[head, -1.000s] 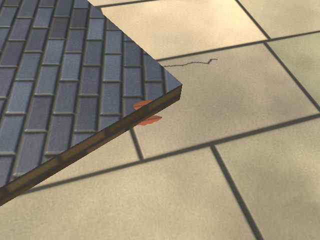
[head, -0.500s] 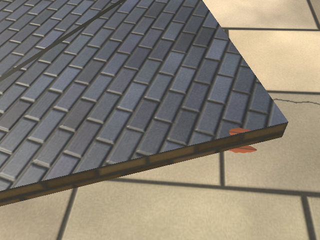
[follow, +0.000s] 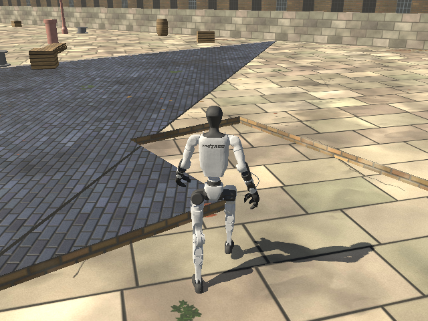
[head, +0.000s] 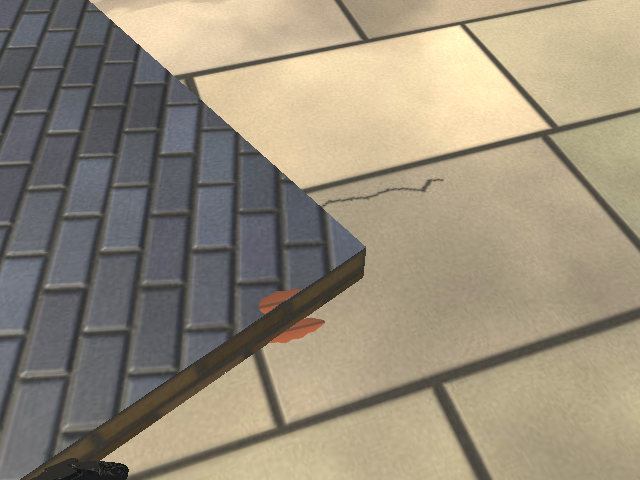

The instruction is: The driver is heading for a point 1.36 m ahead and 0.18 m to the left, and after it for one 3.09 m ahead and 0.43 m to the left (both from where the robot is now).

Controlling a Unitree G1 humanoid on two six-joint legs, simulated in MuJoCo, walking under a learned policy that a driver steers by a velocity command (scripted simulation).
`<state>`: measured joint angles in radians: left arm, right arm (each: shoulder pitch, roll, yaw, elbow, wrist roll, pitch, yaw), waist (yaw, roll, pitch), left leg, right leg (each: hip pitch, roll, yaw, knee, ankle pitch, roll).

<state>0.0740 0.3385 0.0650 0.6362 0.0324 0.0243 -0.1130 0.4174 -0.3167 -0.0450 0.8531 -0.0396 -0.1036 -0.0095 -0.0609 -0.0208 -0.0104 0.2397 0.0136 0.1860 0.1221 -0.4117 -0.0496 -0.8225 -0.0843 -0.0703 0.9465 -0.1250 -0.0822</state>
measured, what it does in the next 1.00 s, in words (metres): walks ahead, turning left: right foot, then left foot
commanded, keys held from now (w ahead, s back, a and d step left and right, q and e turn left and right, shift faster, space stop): w+e+shift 0.06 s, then w+q+shift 0.60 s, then q+shift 0.34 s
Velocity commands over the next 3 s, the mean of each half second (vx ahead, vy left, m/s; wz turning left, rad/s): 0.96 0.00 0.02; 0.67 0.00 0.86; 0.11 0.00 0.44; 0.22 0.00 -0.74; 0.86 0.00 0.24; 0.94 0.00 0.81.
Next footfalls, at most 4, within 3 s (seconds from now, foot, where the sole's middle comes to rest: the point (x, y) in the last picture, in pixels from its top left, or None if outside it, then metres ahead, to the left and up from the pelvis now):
0.10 right None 0.25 -0.12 -0.75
0.56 left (345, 391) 0.66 -0.07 -0.75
0.92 right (362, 246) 1.06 -0.14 -0.75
1.42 left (276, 272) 0.90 0.07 -0.63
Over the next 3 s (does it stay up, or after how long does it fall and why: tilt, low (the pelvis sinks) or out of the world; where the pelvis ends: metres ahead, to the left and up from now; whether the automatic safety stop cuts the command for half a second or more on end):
stays up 1.39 0.00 -0.01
